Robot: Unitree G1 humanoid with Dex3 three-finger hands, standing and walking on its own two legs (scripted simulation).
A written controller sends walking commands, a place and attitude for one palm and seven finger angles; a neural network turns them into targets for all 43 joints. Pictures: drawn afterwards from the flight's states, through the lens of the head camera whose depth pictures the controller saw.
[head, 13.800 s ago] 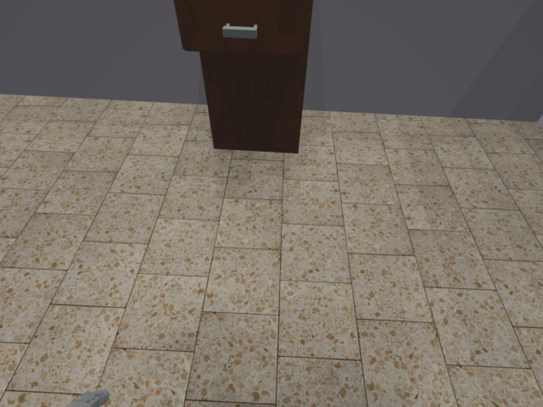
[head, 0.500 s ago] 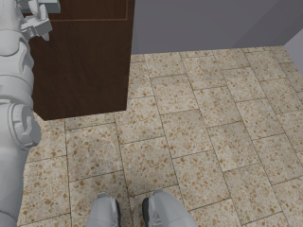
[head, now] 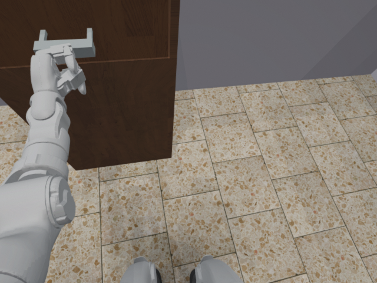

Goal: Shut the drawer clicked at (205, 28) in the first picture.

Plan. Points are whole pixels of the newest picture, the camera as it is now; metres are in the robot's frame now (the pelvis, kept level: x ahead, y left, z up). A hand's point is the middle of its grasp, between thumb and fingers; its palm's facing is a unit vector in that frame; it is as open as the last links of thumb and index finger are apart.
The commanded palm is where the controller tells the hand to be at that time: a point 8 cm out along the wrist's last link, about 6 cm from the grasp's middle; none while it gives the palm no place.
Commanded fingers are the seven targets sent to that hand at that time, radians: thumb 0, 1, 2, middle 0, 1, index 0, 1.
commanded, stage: draw the hand back to the body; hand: left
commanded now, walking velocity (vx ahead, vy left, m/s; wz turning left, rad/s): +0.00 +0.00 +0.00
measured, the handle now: (66, 41) +0.62 +0.20 +0.09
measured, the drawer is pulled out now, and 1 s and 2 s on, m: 0.00 0.00 0.00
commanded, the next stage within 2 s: step back with the hand held close in 1.44 s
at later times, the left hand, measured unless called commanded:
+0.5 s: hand (44, 116) +0.40 +0.19 +0.13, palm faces +0.10 -0.99 -0.04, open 3.2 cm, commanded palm +0.36 +0.24 +0.14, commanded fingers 0.00 0.90 0.90 -1.40 -1.60 -1.40 -1.60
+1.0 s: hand out of the picture +0.25 +0.22 +0.19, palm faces +0.33 -0.90 -0.29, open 3.2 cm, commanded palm +0.20 +0.26 +0.21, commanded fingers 0.00 0.90 0.90 -1.40 -1.60 -1.40 -1.60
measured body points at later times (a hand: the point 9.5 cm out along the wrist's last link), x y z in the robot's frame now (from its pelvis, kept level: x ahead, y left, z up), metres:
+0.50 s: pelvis +0.03 -0.01 +0.03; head +0.07 -0.01 +0.48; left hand +0.39 +0.25 +0.14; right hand +0.15 -0.26 -0.07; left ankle +0.01 +0.08 -0.68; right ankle -0.02 -0.11 -0.68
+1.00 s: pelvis +0.01 -0.02 +0.06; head +0.00 -0.04 +0.51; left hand +0.23 +0.26 +0.20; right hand +0.21 -0.22 -0.03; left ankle +0.01 +0.08 -0.68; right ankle -0.02 -0.11 -0.68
